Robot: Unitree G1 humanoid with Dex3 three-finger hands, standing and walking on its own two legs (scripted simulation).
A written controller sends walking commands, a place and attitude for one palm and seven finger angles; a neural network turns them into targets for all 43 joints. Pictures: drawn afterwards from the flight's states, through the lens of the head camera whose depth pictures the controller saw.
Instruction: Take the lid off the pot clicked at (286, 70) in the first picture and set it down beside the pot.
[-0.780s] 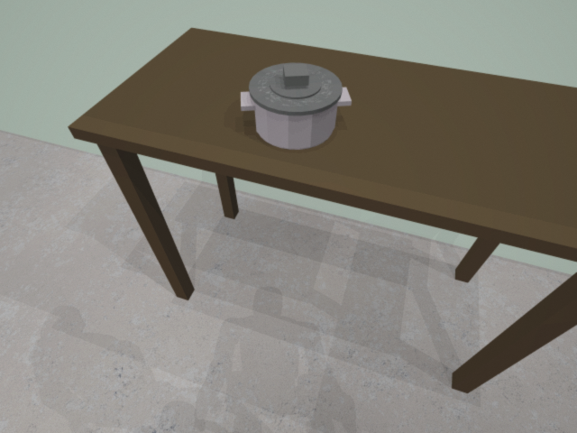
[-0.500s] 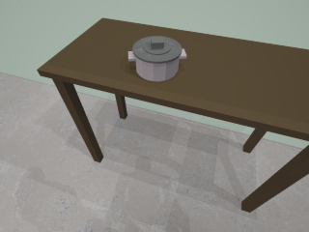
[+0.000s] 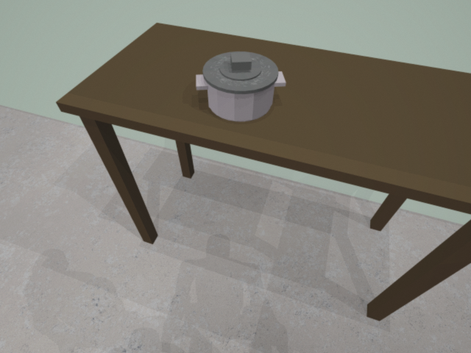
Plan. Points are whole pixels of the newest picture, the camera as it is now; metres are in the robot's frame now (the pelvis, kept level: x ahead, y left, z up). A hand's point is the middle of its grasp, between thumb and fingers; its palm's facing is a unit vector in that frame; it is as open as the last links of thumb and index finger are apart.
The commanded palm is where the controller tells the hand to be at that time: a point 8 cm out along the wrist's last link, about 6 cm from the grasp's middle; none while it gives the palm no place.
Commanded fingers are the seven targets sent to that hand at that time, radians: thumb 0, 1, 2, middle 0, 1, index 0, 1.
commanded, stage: turn to face it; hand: left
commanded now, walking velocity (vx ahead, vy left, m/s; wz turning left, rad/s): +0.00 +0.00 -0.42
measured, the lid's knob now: (240, 61) +0.69 +0.03 +0.14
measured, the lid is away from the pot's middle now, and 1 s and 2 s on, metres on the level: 0.00 0.00 0.00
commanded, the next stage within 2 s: take the last steps up to it in 0.54 s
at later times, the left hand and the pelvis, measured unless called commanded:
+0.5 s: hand out of the picture +0.06 +0.19 -0.18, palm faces -0.08 -0.98 -0.20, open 7.4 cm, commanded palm none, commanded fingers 0.00 0.90 0.90 -0.20 -0.30 -0.20 -0.30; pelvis -0.01 +0.01 -0.01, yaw -8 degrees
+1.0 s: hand out of the picture +0.09 +0.18 -0.19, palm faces -0.20 -0.97 -0.16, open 7.4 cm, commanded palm none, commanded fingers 0.00 0.90 0.90 -0.20 -0.30 -0.20 -0.30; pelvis +0.04 +0.01 -0.01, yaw -15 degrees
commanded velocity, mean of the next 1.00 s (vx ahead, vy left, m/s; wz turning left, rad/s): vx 0.08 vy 0.03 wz -0.18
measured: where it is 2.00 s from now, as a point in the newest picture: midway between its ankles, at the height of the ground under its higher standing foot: outside the picture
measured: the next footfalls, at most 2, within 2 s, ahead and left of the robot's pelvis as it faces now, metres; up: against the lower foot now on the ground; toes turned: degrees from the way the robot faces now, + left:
right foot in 0.72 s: +0.01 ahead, -0.14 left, +0.00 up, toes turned -14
left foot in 0.98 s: +0.13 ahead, +0.10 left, +0.00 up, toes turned -10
